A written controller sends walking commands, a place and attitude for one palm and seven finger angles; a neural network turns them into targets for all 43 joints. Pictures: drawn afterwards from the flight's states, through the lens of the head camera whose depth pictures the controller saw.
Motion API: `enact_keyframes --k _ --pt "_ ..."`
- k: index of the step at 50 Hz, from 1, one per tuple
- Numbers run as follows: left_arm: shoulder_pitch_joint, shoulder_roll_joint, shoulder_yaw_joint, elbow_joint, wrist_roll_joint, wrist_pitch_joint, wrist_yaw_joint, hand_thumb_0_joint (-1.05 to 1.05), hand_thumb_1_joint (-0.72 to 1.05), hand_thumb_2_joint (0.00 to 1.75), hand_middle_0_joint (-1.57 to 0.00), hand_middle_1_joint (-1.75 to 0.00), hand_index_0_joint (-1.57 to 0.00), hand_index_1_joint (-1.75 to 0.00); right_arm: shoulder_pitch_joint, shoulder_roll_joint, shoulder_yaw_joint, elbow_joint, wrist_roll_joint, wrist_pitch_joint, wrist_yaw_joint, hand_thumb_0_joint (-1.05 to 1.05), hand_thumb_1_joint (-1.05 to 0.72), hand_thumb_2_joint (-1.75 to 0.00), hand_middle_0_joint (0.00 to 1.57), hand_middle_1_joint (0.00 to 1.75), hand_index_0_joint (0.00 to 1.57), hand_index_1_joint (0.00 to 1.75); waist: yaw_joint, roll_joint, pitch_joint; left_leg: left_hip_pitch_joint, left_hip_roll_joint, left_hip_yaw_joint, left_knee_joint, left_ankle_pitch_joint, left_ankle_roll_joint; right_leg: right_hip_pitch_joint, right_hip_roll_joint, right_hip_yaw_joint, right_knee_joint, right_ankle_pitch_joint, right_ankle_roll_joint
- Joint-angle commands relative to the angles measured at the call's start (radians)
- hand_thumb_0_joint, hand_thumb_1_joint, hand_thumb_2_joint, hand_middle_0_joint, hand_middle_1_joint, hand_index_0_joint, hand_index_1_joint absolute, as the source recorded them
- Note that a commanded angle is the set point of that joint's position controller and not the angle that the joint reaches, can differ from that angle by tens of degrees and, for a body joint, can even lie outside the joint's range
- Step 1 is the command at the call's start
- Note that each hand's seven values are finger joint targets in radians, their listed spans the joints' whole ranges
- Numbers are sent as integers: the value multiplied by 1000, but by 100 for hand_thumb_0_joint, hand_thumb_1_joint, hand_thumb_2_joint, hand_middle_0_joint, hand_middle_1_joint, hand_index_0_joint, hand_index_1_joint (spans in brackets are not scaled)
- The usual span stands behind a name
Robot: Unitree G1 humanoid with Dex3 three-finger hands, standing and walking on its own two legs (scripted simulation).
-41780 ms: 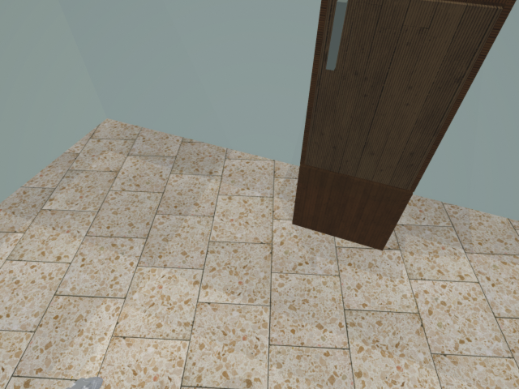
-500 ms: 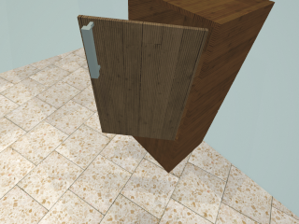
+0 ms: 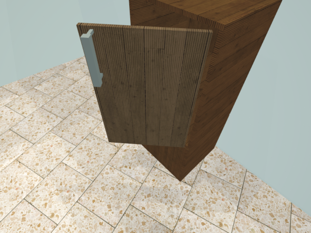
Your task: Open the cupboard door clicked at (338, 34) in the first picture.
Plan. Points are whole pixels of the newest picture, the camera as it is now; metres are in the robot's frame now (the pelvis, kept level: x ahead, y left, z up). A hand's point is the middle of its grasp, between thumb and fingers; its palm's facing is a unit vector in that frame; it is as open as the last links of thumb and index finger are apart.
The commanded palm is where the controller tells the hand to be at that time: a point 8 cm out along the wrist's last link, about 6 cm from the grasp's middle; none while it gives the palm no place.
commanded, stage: come to a stop and stand still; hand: left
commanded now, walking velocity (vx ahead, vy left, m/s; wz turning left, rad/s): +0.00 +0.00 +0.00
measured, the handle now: (94, 59) +0.57 +0.22 +0.16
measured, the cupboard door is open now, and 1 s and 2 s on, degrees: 43 43 43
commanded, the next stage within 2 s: look again from close up in 0.46 s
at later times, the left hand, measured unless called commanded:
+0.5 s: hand out of the picture -0.07 +0.14 -0.18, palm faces +0.05 -0.99 -0.15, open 7.4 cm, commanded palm none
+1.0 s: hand out of the picture -0.03 +0.13 -0.18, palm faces +0.04 -0.99 -0.13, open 7.4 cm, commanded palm none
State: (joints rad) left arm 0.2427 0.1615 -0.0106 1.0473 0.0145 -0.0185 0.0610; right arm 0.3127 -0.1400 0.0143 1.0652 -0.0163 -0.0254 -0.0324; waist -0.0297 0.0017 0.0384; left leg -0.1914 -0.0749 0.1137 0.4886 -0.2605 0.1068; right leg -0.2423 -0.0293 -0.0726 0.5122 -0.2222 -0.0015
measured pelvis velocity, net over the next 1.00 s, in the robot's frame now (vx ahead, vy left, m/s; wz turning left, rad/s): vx -0.02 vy -0.02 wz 0.01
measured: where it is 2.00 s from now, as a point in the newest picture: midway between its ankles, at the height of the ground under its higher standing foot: outside the picture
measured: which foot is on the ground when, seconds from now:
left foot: down 0.00-1.00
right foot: down 0.00-1.00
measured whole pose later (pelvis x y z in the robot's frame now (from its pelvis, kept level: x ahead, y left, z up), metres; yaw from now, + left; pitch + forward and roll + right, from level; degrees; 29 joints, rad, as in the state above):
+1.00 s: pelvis -0.02 -0.02 +0.01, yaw +1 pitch -2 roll +0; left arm 0.35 0.12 -0.01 1.08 0.02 -0.02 0.04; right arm 0.35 -0.10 0.01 1.13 -0.01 -0.02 -0.02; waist -0.01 -0.03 0.00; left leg -0.20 -0.06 0.09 0.42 -0.20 0.09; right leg -0.24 0.00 -0.09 0.42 -0.16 -0.03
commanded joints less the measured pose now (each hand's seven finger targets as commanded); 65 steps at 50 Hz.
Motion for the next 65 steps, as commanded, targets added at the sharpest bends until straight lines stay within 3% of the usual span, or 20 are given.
enact_keyframes --k 1,2,4,5,7,11,15,22,26,29,31,51,56,60,63,65 --pt "74 81 3 -26 -6 1 -7 0 90 90 -20 -30 -20 -30 22 -118 -17 -82 3 -3 -5 0 -90 -90 20 30 20 30 26 17 -6 -61 204 -220 -105 274 -77 41 -83 88 -41 47 -56" --pt "74 71 1 -25 -5 5 -10 0 90 90 -20 -30 -20 -30 23 -127 -19 -87 3 2 -2 0 -90 -90 20 30 20 30 22 -20 48 -107 202 -233 -147 130 -71 22 -79 93 -57 -6 -56" --pt "90 72 1 -33 2 9 -16 0 90 90 -20 -30 -20 -30 9 -149 -28 -98 1 9 8 0 -90 -90 20 30 20 30 22 9 114 -182 195 -259 -236 -185 -63 -8 -70 105 -75 -87 -58" --pt "106 77 4 -36 6 12 -18 0 90 90 -20 -30 -20 -30 3 -160 -33 -105 -1 12 11 0 -90 -90 20 30 20 30 26 18 133 -219 197 -270 -264 -270 -57 -7 -60 95 -68 -102 -54" --pt "146 74 7 -35 11 11 -20 0 90 90 -20 -30 -20 -30 -10 -161 -35 -113 -2 14 14 0 -90 -90 20 30 20 30 37 8 119 -243 197 -267 -270 -300 -44 22 -55 94 -67 -86 -51" --pt "173 69 8 -35 12 2 -22 0 90 90 -20 -30 -20 -30 4 -152 -36 -109 0 16 16 0 -90 -90 20 30 20 30 25 -49 85 -175 172 -236 -228 -257 -40 -32 -71 135 -136 -169 -51" --pt "172 72 8 -33 7 -8 -22 0 90 90 -20 -30 -20 -30 37 -141 -29 -84 1 11 15 0 -90 -90 20 30 20 30 5 -43 63 -103 154 -213 -184 -176 -46 -93 -90 176 -188 -213 -57" --pt "202 53 6 -6 8 -8 -22 0 90 90 -20 -30 -20 -30 50 -119 -23 -46 4 5 12 0 -90 -90 20 30 20 30 22 -8 83 -168 168 -231 -221 -205 -44 -39 -80 149 -175 -152 -49" --pt "208 47 7 4 6 -10 -20 0 90 90 -20 -30 -20 -30 68 -101 -19 -22 5 2 11 0 -90 -90 20 30 20 30 28 -36 76 -173 166 -226 -217 -175 -46 -13 -85 147 -179 -134 -51" --pt "208 36 7 9 4 -11 -20 0 90 90 -20 -30 -20 -30 76 -92 -18 -6 5 -1 9 0 -90 -90 20 30 20 30 30 -3 71 -178 167 -226 -221 -170 -50 -1 -86 143 -173 -112 -51" --pt "208 34 8 10 4 -11 -18 0 90 90 -20 -30 -20 -30 84 -84 -17 3 4 -1 8 0 -90 -90 20 30 20 30 34 -19 71 -188 172 -229 -226 -166 -49 18 -85 136 -170 -91 -52" --pt "189 16 6 14 2 -10 -14 0 90 90 -20 -30 -20 -30 81 -61 -18 34 6 -5 4 0 -90 -90 20 30 20 30 34 5 62 -140 184 -223 -243 -91 -57 51 -80 121 -162 28 -49" --pt "191 12 5 19 3 -10 -13 0 90 90 -20 -30 -20 -30 69 -66 -18 32 7 -6 2 0 -90 -90 20 30 20 30 33 -14 60 -113 189 -218 -250 -65 -58 51 -81 116 -160 62 -45" --pt "196 16 7 23 4 -12 -14 0 90 90 -20 -30 -20 -30 67 -77 -17 36 6 -3 3 0 -90 -90 20 30 20 30 34 -5 56 -111 175 -200 -242 -88 -63 60 -90 127 -167 27 -49" --pt "199 28 18 15 7 -7 -14 0 90 90 -20 -30 -20 -30 69 -80 -19 27 3 7 6 0 -90 -90 20 30 20 30 34 -14 83 -122 161 -194 -220 -144 -60 14 -100 147 -171 -86 -63" --pt "193 17 14 12 7 -7 -15 0 90 90 -20 -30 -20 -30 75 -74 -17 27 3 5 6 0 -90 -90 20 30 20 30 28 -26 89 -115 171 -208 -235 -135 -57 -6 -90 136 -170 -67 -55"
